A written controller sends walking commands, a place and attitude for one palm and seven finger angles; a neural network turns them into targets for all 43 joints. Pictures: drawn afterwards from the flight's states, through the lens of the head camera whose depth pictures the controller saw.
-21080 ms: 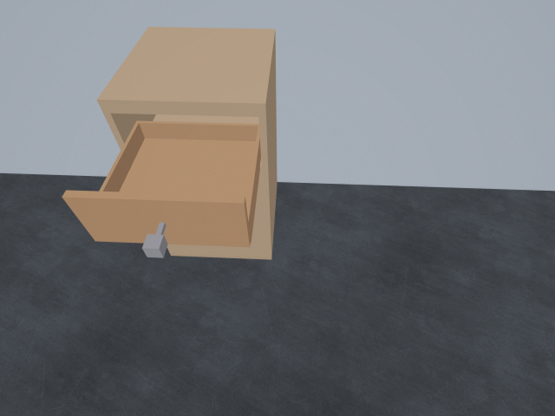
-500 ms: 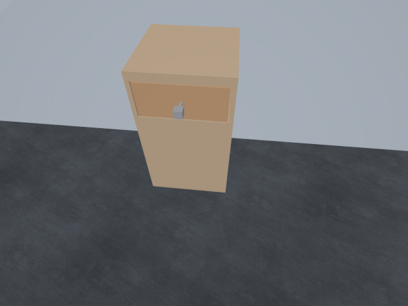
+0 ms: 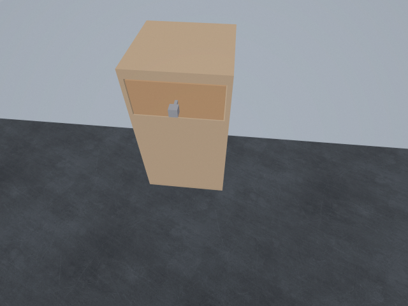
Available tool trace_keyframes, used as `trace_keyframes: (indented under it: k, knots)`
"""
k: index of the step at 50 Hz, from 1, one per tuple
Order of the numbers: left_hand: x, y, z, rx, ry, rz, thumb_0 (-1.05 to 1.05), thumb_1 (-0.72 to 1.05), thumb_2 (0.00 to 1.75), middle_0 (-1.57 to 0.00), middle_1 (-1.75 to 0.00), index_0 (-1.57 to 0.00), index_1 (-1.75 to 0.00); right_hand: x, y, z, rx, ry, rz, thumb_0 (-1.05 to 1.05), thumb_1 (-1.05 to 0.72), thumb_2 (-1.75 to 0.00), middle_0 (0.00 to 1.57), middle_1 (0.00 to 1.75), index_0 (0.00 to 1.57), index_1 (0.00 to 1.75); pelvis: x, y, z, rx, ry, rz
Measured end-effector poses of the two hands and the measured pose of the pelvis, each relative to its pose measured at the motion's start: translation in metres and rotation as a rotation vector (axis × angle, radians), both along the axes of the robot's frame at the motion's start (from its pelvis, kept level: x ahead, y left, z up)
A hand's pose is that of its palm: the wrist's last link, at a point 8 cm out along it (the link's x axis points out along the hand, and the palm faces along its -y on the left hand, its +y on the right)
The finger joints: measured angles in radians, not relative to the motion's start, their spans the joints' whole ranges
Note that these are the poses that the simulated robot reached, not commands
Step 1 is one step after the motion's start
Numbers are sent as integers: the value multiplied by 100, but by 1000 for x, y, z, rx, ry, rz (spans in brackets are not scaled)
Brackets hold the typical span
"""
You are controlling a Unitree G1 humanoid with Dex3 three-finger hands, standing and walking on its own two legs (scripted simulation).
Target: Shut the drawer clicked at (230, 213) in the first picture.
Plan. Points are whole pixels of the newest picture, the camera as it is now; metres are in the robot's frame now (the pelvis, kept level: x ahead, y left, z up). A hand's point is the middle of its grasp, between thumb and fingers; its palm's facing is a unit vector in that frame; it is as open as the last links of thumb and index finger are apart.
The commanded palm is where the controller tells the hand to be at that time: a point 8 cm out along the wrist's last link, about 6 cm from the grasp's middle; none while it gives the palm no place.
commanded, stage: look to check the result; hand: left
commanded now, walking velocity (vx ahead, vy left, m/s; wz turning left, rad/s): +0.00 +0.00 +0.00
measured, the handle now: (174, 107) +0.82 +0.16 -0.14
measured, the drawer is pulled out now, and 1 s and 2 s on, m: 0.00 0.00 0.00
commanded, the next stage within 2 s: stand and wait in 0.34 s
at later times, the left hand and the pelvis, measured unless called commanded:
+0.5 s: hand out of the picture +0.00 +0.15 -0.17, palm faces +0.04 -0.98 -0.19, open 7.4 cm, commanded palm none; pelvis +0.01 -0.01 +0.00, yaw +0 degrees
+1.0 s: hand out of the picture +0.00 +0.15 -0.17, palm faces +0.05 -0.98 -0.19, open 7.4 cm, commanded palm none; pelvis +0.01 -0.02 +0.00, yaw +0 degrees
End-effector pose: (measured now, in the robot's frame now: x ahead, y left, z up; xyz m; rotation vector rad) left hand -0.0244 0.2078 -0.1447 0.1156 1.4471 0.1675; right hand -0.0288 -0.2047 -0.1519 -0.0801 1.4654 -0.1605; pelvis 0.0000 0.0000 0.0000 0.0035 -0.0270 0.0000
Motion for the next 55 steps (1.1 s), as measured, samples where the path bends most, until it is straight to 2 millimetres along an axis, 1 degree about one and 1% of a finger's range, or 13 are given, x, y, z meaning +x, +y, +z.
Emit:
trace_keyframes:
  k: [14, 33, 45, 55]
  knots:
    - [9, -7, 1, 1, -17, -2, 0, 91, 90, -20, -30, -20, -30, 14, -5, -1, 5, -24, 3, 0, -91, -90, 20, 29, 19, 30, 4, -6, 0, 1, 0, -1]
    - [21, -8, 3, 17, -28, -3, 0, 91, 90, -20, -30, -20, -30, 18, -15, -1, -1, -11, 7, 0, -91, -90, 20, 29, 19, 30, 11, -13, 1, 5, 1, 1]
    - [22, -12, 2, 13, -28, 1, 0, 91, 90, -20, -30, -20, -30, 23, -19, -1, -6, -18, 11, 0, -91, -90, 20, 29, 19, 30, 13, -16, 1, 4, -1, 2]
    - [20, -15, 3, 13, -17, 2, 0, 91, 90, -20, -30, -20, -30, 24, -19, -1, -1, -13, 14, 0, -91, -90, 20, 29, 19, 30, 15, -17, 1, 5, 2, 2]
